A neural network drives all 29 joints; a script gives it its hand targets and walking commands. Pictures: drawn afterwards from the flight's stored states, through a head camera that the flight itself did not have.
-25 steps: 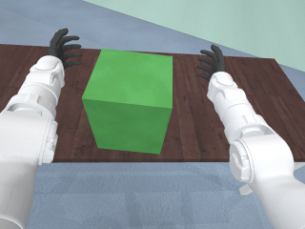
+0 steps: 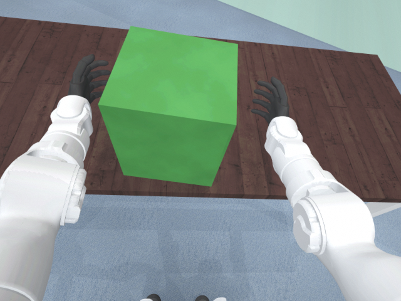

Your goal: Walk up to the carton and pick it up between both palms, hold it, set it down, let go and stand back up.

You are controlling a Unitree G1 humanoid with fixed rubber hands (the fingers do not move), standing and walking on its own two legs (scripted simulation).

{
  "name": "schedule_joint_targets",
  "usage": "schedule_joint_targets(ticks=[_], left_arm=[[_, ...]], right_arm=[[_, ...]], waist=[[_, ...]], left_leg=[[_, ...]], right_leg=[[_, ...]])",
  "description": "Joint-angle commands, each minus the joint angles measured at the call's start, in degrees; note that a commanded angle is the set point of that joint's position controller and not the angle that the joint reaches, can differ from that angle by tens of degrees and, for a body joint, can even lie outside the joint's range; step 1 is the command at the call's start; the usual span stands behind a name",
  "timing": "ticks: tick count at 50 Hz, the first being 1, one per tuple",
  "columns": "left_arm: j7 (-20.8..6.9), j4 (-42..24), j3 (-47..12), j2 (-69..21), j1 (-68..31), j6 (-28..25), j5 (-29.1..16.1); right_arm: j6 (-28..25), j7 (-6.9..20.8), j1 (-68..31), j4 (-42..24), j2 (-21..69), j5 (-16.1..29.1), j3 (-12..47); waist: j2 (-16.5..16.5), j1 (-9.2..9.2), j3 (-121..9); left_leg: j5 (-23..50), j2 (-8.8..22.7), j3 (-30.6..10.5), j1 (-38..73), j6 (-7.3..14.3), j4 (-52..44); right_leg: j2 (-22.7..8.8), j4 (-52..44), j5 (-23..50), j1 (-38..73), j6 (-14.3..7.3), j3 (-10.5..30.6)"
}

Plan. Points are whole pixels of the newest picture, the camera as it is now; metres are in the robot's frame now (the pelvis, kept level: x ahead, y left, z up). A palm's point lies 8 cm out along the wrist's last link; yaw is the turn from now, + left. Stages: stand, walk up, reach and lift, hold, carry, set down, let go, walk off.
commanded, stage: reach and lift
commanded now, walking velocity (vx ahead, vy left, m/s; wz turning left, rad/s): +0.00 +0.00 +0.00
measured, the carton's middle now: (175, 115) +0.49 +0.03 +0.03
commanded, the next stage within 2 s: none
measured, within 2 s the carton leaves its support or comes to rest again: neither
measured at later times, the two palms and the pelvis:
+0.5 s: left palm (99, 94) +0.50 +0.18 +0.08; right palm (260, 116) +0.46 -0.15 +0.07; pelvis +0.01 +0.02 +0.00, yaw -2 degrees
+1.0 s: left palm (97, 107) +0.47 +0.18 +0.08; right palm (253, 126) +0.43 -0.13 +0.07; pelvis +0.02 +0.02 +0.02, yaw -1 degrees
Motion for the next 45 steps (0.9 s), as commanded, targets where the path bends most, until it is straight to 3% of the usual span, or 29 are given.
schedule_joint_targets(ticks=[1, 13, 20, 25, 30, 33, 35, 38, 45], left_arm=[[0.0, -8.9, 0.9, 7.0, -29.7, -3.7, 1.2], [0.7, -11.5, 5.5, 3.8, -27.8, -3.9, 5.4], [1.1, -13.5, 9.4, 0.1, -27.5, -4.0, 9.4], [1.4, -16.8, 14.6, -4.4, -27.6, -3.7, 15.3], [0.7, -20.2, 22.6, -13.9, -25.9, -2.5, 26.5], [-2.1, -18.0, 23.9, -31.1, -24.1, -2.0, 34.7], [-3.5, -15.0, 25.0, -38.5, -21.4, -2.2, 38.0], [-3.4, -14.9, 27.1, -41.4, -19.7, -1.7, 40.2], [-2.3, -19.3, 29.0, -42.0, -19.0, 0.3, 42.4]], right_arm=[[-4.8, -0.1, -26.8, -9.9, -11.2, -0.2, -1.0], [-7.5, 0.2, -25.7, -10.1, -9.2, -1.7, -1.9], [-7.6, 0.6, -25.3, -11.4, -5.2, -6.0, -4.9], [-8.2, 1.0, -24.6, -13.2, -0.4, -13.5, -10.8], [-9.8, 2.9, -22.3, -14.7, 10.1, -27.5, -20.4], [-10.5, 7.7, -22.5, -14.4, 28.1, -38.9, -23.8], [-10.6, 10.8, -21.6, -14.6, 35.1, -43.6, -25.0], [-10.6, 12.6, -20.4, -13.9, 37.0, -46.5, -26.4], [-11.1, 12.6, -19.3, -13.1, 36.9, -49.2, -28.4]], waist=[[11.4, 0.89, -47.1], [10.2, 2.42, -46.3], [9.0, 3.01, -45.0], [9.1, 3.03, -44.5], [10.0, 3.04, -40.8], [10.8, 3.35, -35.4], [11.0, 3.72, -33.3], [10.3, 3.63, -31.3], [7.5, 3.22, -28.7]], left_leg=[[27.4, 0.2, 0.8, 27.5, -4.7, 2.6], [33.4, 0.5, 0.9, 30.0, -5.1, 3.5], [33.8, 0.8, 1.1, 31.8, -4.7, 2.6], [35.4, 1.2, 1.7, 35.3, -5.0, 1.5], [38.5, 1.6, 2.9, 40.8, -5.8, -0.4], [39.5, 2.4, 2.8, 45.9, -6.5, -2.2], [40.0, 2.9, 2.6, 47.9, -7.1, -3.2], [41.6, 3.7, 2.5, 50.1, -7.7, -4.6], [39.9, 3.8, 3.5, 51.3, -7.3, -7.2]], right_leg=[[-2.3, 1.3, 30.0, 20.6, 4.2, 2.7], [-1.6, 0.9, 32.8, 20.4, 4.4, 2.4], [-1.6, -0.4, 30.9, 19.8, 4.2, 2.1], [-1.4, -2.2, 29.6, 19.9, 4.0, 1.5], [-0.8, -5.4, 28.3, 21.7, 3.8, 0.4], [-0.5, -8.7, 23.8, 20.8, 3.1, -1.0], [-0.4, -10.0, 21.9, 21.6, 2.4, -1.1], [0.0, -11.7, 18.8, 22.4, 2.5, -1.3], [0.2, -14.4, 16.3, 24.1, 3.3, -1.6]])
